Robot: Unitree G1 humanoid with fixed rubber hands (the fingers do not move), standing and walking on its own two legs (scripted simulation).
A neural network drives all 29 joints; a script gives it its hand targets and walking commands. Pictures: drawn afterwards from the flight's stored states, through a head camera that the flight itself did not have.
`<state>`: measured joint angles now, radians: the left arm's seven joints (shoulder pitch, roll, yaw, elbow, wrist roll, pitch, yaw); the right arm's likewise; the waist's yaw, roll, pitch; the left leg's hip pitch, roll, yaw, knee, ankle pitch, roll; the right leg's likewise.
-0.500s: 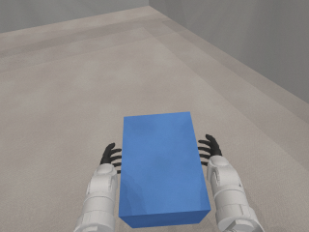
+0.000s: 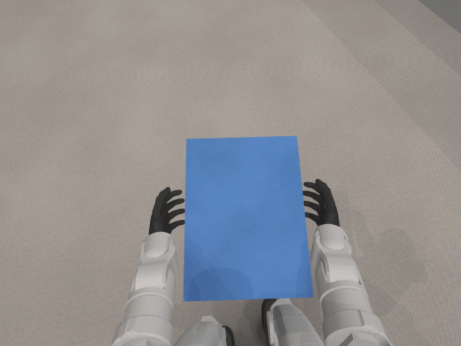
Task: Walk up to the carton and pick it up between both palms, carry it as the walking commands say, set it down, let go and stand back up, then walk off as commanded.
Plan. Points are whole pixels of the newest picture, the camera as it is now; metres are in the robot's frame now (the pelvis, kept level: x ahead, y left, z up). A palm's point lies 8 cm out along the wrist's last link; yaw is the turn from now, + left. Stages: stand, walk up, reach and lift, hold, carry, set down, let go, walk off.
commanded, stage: set down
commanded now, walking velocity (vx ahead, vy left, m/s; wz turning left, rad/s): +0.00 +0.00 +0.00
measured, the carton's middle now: (242, 219) +0.37 +0.00 -0.16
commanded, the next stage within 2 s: none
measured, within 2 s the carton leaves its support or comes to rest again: neither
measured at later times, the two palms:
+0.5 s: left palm (171, 225) +0.36 +0.15 -0.15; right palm (310, 223) +0.35 -0.15 -0.15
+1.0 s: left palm (179, 220) +0.39 +0.15 -0.22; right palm (300, 217) +0.39 -0.14 -0.23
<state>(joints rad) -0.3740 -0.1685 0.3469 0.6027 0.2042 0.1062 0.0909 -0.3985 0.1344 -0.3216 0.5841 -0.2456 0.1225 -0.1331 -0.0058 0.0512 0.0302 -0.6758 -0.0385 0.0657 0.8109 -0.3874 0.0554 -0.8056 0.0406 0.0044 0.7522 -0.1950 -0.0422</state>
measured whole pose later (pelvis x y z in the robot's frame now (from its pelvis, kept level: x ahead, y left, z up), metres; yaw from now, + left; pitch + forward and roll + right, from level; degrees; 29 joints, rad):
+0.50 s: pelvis -0.02 -0.01 -0.05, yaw +1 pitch +24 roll +2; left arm -0.63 -0.01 0.26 0.73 0.06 0.03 0.14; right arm -0.60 0.11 -0.28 0.62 -0.19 0.08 -0.25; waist -0.01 0.03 0.10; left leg -1.06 -0.04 0.07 1.08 -0.45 0.05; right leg -1.19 0.04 0.00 1.01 -0.24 -0.05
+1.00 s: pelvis -0.03 -0.01 -0.10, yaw +3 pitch +36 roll +2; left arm -0.80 0.03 0.23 0.76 0.01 0.01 0.18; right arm -0.76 0.03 -0.27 0.65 -0.12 0.06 -0.26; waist -0.01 0.03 0.04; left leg -1.43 -0.06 0.06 1.29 -0.50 0.05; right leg -1.55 0.04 0.01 1.21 -0.29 -0.04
